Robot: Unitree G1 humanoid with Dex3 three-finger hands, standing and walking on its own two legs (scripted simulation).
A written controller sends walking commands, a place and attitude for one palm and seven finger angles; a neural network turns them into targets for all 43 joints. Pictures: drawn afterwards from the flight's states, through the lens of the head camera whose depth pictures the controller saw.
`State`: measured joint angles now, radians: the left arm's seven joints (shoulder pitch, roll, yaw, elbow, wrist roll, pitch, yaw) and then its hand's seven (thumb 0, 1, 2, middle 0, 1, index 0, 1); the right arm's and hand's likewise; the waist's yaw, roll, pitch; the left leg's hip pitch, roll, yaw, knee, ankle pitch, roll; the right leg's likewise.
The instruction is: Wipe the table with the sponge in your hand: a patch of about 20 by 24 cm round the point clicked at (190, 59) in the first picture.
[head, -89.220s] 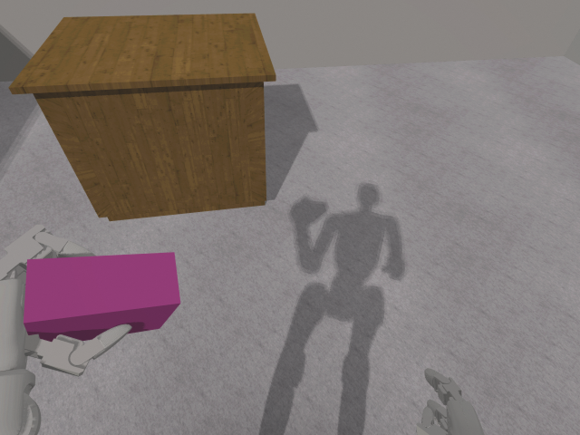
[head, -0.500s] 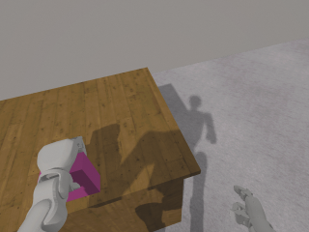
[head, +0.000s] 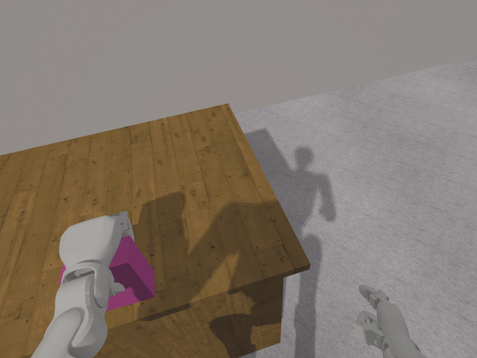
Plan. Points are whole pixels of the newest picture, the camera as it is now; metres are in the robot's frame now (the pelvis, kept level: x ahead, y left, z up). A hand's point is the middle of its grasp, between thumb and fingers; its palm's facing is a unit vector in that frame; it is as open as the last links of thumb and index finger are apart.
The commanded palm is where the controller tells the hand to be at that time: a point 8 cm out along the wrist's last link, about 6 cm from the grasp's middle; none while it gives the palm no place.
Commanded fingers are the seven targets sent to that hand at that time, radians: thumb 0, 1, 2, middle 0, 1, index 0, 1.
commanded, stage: lower the sponge onto the table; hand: left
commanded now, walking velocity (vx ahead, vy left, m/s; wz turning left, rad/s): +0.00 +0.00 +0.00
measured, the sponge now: (117, 282) +0.23 +0.27 -0.01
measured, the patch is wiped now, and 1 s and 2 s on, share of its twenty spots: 0.05 0.10 0.20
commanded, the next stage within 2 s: wipe forward along the first lane in 0.52 s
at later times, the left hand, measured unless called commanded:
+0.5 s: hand (111, 254) +0.25 +0.27 +0.05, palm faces -0.03 -0.06 -1.00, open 9.9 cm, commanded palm +0.22 +0.27 +0.07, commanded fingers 0.00 0.10 1.30 -1.20 -1.60 -1.20 -1.60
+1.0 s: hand (113, 244) +0.27 +0.27 +0.05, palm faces -0.09 -0.04 -0.99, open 9.9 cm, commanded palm +0.26 +0.28 +0.09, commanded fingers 0.00 0.10 1.30 -1.20 -1.60 -1.20 -1.60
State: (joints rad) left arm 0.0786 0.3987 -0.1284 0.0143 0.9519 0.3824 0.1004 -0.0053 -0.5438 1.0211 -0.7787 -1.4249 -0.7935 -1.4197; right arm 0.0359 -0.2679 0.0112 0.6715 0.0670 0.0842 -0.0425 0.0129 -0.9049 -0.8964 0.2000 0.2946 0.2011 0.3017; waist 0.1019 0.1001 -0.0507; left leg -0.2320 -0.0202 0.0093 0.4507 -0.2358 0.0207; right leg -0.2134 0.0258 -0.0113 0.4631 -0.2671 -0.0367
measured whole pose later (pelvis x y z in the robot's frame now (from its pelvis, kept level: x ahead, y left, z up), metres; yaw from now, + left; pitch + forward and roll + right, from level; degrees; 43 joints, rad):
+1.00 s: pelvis -0.02 -0.03 -0.01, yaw +1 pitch +4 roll +1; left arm -0.16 0.47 -0.07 0.31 0.93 0.25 0.05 0.00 -0.61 1.04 -0.85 -1.38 -0.86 -1.37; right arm 0.11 -0.29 0.00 0.70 0.09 0.06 -0.09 0.01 -0.91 -0.90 0.20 0.29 0.20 0.30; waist 0.09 0.10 -0.07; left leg -0.35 0.00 -0.02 0.53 -0.24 0.01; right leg -0.33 0.05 -0.04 0.54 -0.28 -0.07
